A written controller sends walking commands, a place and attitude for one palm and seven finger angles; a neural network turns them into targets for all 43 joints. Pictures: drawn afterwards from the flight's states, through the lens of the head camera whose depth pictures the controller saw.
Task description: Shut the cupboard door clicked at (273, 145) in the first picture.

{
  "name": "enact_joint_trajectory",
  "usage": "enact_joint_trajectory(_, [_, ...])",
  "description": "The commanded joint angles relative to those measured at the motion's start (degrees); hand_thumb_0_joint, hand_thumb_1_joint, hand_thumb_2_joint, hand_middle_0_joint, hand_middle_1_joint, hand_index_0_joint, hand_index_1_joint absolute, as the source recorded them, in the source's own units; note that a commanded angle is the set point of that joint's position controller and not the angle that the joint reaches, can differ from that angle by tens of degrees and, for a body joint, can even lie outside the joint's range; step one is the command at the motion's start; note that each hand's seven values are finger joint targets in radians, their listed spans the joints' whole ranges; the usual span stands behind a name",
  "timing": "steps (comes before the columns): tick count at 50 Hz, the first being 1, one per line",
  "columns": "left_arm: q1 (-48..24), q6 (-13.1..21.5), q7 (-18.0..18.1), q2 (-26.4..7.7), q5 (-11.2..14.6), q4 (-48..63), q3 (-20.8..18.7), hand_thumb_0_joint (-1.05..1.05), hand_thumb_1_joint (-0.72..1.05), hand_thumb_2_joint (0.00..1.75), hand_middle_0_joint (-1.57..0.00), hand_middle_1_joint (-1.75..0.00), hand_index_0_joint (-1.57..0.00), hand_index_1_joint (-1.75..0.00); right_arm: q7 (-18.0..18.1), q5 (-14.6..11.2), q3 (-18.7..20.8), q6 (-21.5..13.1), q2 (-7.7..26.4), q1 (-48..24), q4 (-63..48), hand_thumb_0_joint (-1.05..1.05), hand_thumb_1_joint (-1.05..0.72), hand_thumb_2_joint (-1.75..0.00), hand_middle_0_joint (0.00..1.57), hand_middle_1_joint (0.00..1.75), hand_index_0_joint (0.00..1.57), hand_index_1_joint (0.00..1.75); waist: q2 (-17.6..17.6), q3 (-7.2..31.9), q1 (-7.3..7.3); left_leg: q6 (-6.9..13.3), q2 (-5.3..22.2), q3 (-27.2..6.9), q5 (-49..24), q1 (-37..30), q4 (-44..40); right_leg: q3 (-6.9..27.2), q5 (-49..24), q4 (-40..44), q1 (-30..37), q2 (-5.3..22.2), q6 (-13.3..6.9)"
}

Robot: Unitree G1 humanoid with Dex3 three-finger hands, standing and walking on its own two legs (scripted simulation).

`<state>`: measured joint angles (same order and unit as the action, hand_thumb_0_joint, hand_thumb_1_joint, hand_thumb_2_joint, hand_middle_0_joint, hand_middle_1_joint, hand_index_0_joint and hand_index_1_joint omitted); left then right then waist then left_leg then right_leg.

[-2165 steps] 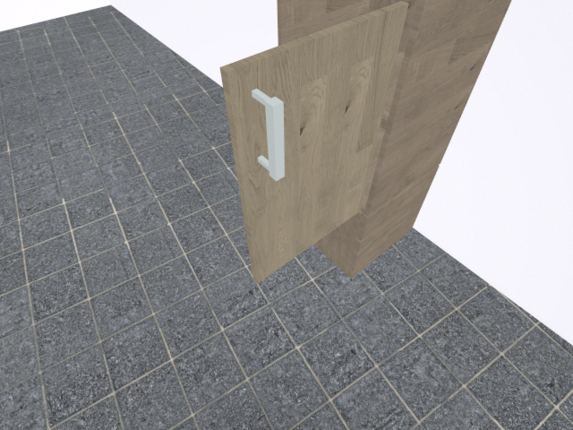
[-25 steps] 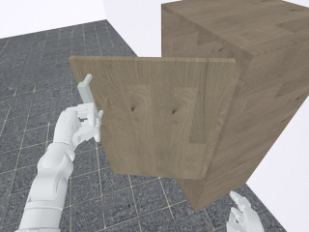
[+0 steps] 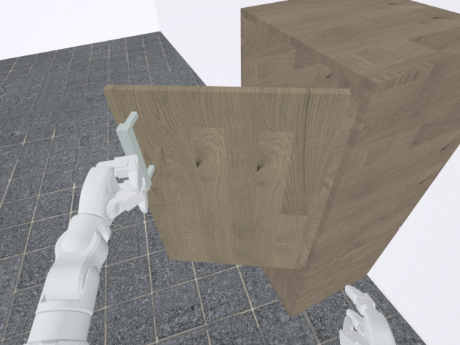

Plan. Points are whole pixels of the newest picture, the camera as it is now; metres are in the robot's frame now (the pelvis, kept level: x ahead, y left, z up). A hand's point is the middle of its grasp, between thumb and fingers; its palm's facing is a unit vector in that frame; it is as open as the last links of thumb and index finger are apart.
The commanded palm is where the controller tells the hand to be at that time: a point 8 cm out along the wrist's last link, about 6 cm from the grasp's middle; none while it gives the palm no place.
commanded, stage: push the door shut along its arc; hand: left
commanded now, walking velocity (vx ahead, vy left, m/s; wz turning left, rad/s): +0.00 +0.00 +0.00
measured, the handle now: (139, 152) +0.41 +0.20 +0.14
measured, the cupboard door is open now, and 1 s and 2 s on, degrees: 60 47 34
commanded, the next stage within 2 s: pull the fist back off the door in 1.94 s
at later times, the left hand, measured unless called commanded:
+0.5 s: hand (144, 175) +0.35 +0.17 +0.14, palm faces -0.07 -1.00 -0.07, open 3.1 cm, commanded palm +0.35 +0.21 +0.15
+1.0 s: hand (168, 150) +0.42 +0.15 +0.14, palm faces -0.22 -0.97 -0.06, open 3.1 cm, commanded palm +0.42 +0.18 +0.15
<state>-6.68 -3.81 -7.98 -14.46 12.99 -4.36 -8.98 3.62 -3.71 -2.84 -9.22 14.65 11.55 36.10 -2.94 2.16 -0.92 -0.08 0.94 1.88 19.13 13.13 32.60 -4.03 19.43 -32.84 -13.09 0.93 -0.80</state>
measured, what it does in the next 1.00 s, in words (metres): stands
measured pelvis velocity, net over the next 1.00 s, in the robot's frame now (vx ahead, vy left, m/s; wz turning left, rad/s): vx -0.02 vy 0.01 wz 0.00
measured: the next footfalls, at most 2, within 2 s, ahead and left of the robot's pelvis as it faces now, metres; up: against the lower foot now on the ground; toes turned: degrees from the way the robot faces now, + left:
none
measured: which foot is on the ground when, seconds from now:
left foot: down 0.00-1.00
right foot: down 0.00-1.00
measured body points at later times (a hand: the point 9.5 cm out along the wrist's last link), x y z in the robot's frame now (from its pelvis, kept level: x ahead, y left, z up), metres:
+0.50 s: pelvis -0.01 +0.00 +0.00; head -0.01 -0.02 +0.45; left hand +0.35 +0.23 +0.15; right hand +0.15 -0.24 -0.10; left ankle -0.02 +0.12 -0.73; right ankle -0.02 -0.11 -0.73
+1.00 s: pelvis -0.02 +0.01 -0.01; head +0.01 +0.00 +0.44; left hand +0.42 +0.20 +0.15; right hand +0.07 -0.25 -0.12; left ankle -0.02 +0.12 -0.73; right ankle -0.02 -0.11 -0.73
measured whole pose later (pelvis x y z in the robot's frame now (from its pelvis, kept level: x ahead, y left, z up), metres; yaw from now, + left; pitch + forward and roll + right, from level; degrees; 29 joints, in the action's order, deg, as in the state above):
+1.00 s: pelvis -0.02 +0.01 -0.01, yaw +0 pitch +4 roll +0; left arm -43.8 8.8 -19.9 -20.8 12.0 -52.5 -9.0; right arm 3.5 -3.0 -2.2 -7.8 16.4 17.9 40.6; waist -1.7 1.7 3.9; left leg 1.2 -0.2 2.2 18.8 22.4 36.6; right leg -3.6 19.1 -37.1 -22.4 2.3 -0.1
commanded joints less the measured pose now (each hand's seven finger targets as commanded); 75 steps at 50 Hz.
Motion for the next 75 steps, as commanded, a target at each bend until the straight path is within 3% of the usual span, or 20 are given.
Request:
enact_joint_trajectory(1, [-20.2, 3.7, 0.2, -8.4, 0.5, 11.4, -3.4, 0.00, 0.90, 0.90, -1.30, -1.50, -1.30, -1.50, 0.4, -0.1, 2.4, -3.0, 6.2, -6.9, -9.2, 0.00, -0.90, -0.90, 0.20, 0.30, 0.20, 0.30, 2.4, 10.4, 0.92, 1.6, -0.8, -1.0, -15.3, -5.1, -3.5, 1.3, -17.9, 4.8, 0.4, 0.0, 0.4])
enact_joint_trajectory(6, [-22.3, 4.2, -0.2, -11.2, 0.3, 8.1, -5.5, 0.00, 0.90, 0.90, -1.30, -1.50, -1.30, -1.50, 0.3, 0.1, 2.3, -2.4, 6.5, -6.5, -8.9, 0.00, -0.90, -0.90, 0.20, 0.30, 0.20, 0.30, 4.7, 10.9, 1.08, 1.7, -0.8, -0.9, -15.5, -4.4, -3.6, 1.6, -18.7, 4.8, 1.0, 0.1, 0.5])
enact_joint_trajectory(10, [-28.0, 5.2, -1.8, -14.0, 0.4, 5.2, -6.7, 0.00, 0.90, 0.90, -1.30, -1.50, -1.30, -1.50, 0.6, 0.0, 2.4, -2.1, 7.0, -6.1, -8.3, 0.00, -0.90, -0.90, 0.20, 0.30, 0.20, 0.30, 1.4, 11.6, 1.33, 1.6, -0.8, -1.0, -15.7, -5.0, -3.3, 2.1, -18.6, 4.6, 1.0, 0.2, 0.1])
enact_joint_trajectory(14, [-30.4, 5.6, -4.1, -10.9, 1.2, 0.2, -3.9, 0.00, 0.90, 0.90, -1.30, -1.50, -1.30, -1.50, 0.6, -0.3, 2.5, -2.0, 7.0, -5.1, -8.1, 0.00, -0.90, -0.90, 0.20, 0.30, 0.20, 0.30, 3.0, 11.7, 2.09, 1.6, -0.9, -1.3, -16.9, -5.1, -3.1, 1.6, -20.6, 4.2, 0.2, -0.1, 0.0])
enact_joint_trajectory(15, [-30.7, 5.8, -4.4, -13.2, 1.0, -1.3, -5.4, 0.00, 0.90, 0.90, -1.30, -1.50, -1.30, -1.50, 0.6, -0.3, 2.7, -1.9, 7.5, -4.6, -7.7, 0.00, -0.90, -0.90, 0.20, 0.30, 0.20, 0.30, 4.5, 11.9, 2.12, 1.7, -0.8, -1.2, -16.4, -4.7, -3.0, 1.8, -20.0, 4.4, 0.4, 0.0, 0.0])
enact_joint_trajectory(18, [-34.1, 6.5, -5.5, -10.8, 1.3, -1.2, -3.0, 0.00, 0.90, 0.90, -1.30, -1.50, -1.30, -1.50, 0.5, -0.4, 2.8, -1.9, 7.2, -4.5, -8.1, 0.00, -0.90, -0.90, 0.20, 0.30, 0.20, 0.30, 1.9, 13.0, 2.46, 1.6, -1.0, -1.4, -17.4, -5.7, -3.0, 1.6, -20.7, 3.9, -0.1, 0.1, -0.2])
enact_joint_trajectory(25, [-45.5, 8.2, -7.1, -11.6, 1.1, -10.1, -0.9, 0.00, 0.90, 0.90, -1.30, -1.50, -1.30, -1.50, 1.2, -0.5, 2.8, -1.3, 8.3, -2.9, -5.8, 0.00, -0.90, -0.90, 0.20, 0.30, 0.20, 0.30, 4.7, 9.9, 4.95, 2.1, -0.9, -2.3, -11.2, -4.8, -3.3, 2.0, -13.0, 5.2, -4.6, 0.0, -0.2])
enact_joint_trajectory(29, [-51.9, 9.4, -8.9, -11.3, 1.1, -16.6, 0.1, 0.00, 0.90, 0.90, -1.30, -1.50, -1.30, -1.50, 1.3, -0.6, 2.7, -1.1, 8.6, -1.8, -4.8, 0.00, -0.90, -0.90, 0.20, 0.30, 0.20, 0.30, 2.6, 11.2, 5.70, 2.0, -1.2, -3.0, -10.4, -4.5, -2.9, 1.9, -11.9, 4.4, -6.0, -0.1, -0.7])
enact_joint_trajectory(30, [-52.2, 9.8, -9.0, -13.9, 0.7, -18.7, -1.7, 0.00, 0.90, 0.90, -1.30, -1.50, -1.30, -1.50, 1.3, -0.4, 2.9, -0.9, 9.1, -1.0, -4.3, 0.00, -0.90, -0.90, 0.20, 0.30, 0.20, 0.30, 3.7, 11.8, 5.47, 2.1, -1.2, -2.9, -10.2, -4.1, -2.7, 2.1, -11.3, 4.4, -5.5, 0.0, -0.7])
enact_joint_trajectory(37, [-62.5, 13.1, -11.8, -10.3, 0.4, -26.6, 2.4, 0.00, 0.90, 0.90, -1.30, -1.50, -1.30, -1.50, 0.8, -0.2, 3.2, -1.3, 9.2, 1.4, -3.7, 0.00, -0.90, -0.90, 0.20, 0.30, 0.20, 0.30, 0.1, 15.5, 7.19, 2.0, -1.4, -3.6, -11.9, -5.1, -1.0, 1.6, -12.9, 1.9, -8.6, -0.3, -1.3])
enact_joint_trajectory(41, [-63.4, 14.3, -12.2, -13.1, 0.9, -32.2, -0.9, 0.00, 0.90, 0.90, -1.30, -1.50, -1.30, -1.50, 0.6, 0.2, 3.4, -1.1, 9.9, 3.6, -3.0, 0.00, -0.90, -0.90, 0.20, 0.30, 0.20, 0.30, 5.0, 15.8, 7.15, 2.1, -1.3, -3.8, -12.4, -2.9, -0.7, 1.5, -13.9, 1.3, -8.2, -0.5, -1.1])
enact_joint_trajectory(44, [-67.2, 15.9, -12.7, -11.9, 0.4, -32.7, 0.4, 0.00, 0.90, 0.90, -1.30, -1.50, -1.30, -1.50, 0.4, 0.4, 3.6, -1.3, 9.8, 4.5, -2.7, 0.00, -0.90, -0.90, 0.20, 0.30, 0.20, 0.30, 1.4, 16.5, 7.53, 1.9, -1.3, -3.9, -13.3, -3.9, -0.3, 1.5, -14.5, 0.4, -9.7, -0.5, -1.3])
enact_joint_trajectory(50, [-69.3, 17.5, -13.6, -16.8, 0.1, -36.9, -3.4, 0.00, 0.90, 0.90, -1.30, -1.50, -1.30, -1.50, 0.5, 0.8, 4.1, -1.0, 10.6, 7.2, -1.8, 0.00, -0.90, -0.90, 0.20, 0.30, 0.20, 0.30, 3.3, 17.6, 7.57, 2.1, -1.1, -3.4, -13.5, -2.6, 0.0, 1.7, -15.0, 0.3, -8.8, -0.7, -1.1])
enact_joint_trajectory(52, [-71.5, 17.7, -14.5, -14.6, -0.2, -38.5, -1.0, 0.00, 0.90, 0.90, -1.30, -1.50, -1.30, -1.50, 0.4, 0.7, 4.0, -1.0, 10.5, 7.5, -1.6, 0.00, -0.90, -0.90, 0.20, 0.30, 0.20, 0.30, 2.4, 16.7, 8.72, 2.1, -1.1, -3.4, -12.7, -2.4, 0.3, 1.8, -14.6, 0.2, -10.8, -0.9, -0.9])
enact_joint_trajectory(56, [-73.4, 18.3, -14.6, -18.7, -0.5, -41.2, -4.8, 0.00, 0.90, 0.90, -1.30, -1.50, -1.30, -1.50, 0.4, 1.3, 4.2, -1.1, 11.1, 9.5, -1.1, 0.00, -0.90, -0.90, 0.20, 0.30, 0.20, 0.30, 2.2, 19.4, 8.43, 2.2, -1.2, -3.4, -13.8, -1.8, 0.7, 1.9, -15.6, -0.5, -10.1, -1.0, -1.0])
enact_joint_trajectory(61, [-77.6, 18.7, -16.5, -17.2, -1.2, -45.1, -2.3, 0.00, 0.90, 0.90, -1.30, -1.50, -1.30, -1.50, 0.5, 1.5, 4.5, -1.1, 11.3, 11.2, -0.2, 0.00, -0.90, -0.90, 0.20, 0.30, 0.20, 0.30, 3.1, 17.8, 10.55, 2.5, -1.3, -3.0, -12.7, 0.2, 1.7, 2.2, -15.8, -0.6, -12.3, -1.3, -0.7])
enact_joint_trajectory(63, [-78.6, 18.8, -17.1, -20.0, -1.2, -45.6, -4.6, 0.00, 0.90, 0.90, -1.30, -1.50, -1.30, -1.50, 0.5, 1.6, 4.8, -1.2, 11.7, 12.3, 0.1, 0.00, -0.90, -0.90, 0.20, 0.30, 0.20, 0.30, 2.1, 20.0, 10.47, 2.4, -1.3, -3.1, -14.1, -0.5, 2.3, 2.3, -16.9, -1.0, -12.3, -1.3, -0.8])
enact_joint_trajectory(65, [-79.8, 19.1, -17.7, -18.5, -1.0, -44.4, -3.3, 0.00, 0.90, 0.90, -1.30, -1.50, -1.30, -1.50, 0.5, 2.0, 5.0, -1.3, 11.5, 12.9, 0.2, 0.00, -0.90, -0.90, 0.20, 0.30, 0.20, 0.30, 1.2, 22.8, 10.61, 2.5, -1.2, -3.0, -16.0, -2.4, 2.9, 2.2, -18.2, -1.3, -12.1, -1.1, -0.7])
enact_joint_trajectory(72, [-80.7, 17.6, -17.5, -24.1, -2.7, -51.0, -7.4, 0.00, 0.90, 0.90, -1.30, -1.50, -1.30, -1.50, 0.2, 2.3, 5.0, -0.3, 12.2, 14.9, 0.6, 0.00, -0.90, -0.90, 0.20, 0.30, 0.20, 0.30, 3.2, 19.3, 11.08, 2.8, -1.5, -2.3, -14.1, 4.3, 3.8, 2.8, -18.7, -1.6, -12.9, -1.4, -0.5])
enact_joint_trajectory(75, [-82.5, 18.4, -17.7, -26.9, -3.4, -50.4, -8.9, 0.00, 0.90, 0.90, -1.30, -1.50, -1.30, -1.50, 0.4, 2.7, 5.3, 0.1, 12.4, 16.0, 0.2, 0.00, -0.90, -0.90, 0.20, 0.30, 0.20, 0.30, 2.2, 23.4, 10.94, 2.9, -1.5, -1.8, -15.8, 4.3, 4.5, 3.1, -21.0, -2.5, -10.5, -1.2, -0.5])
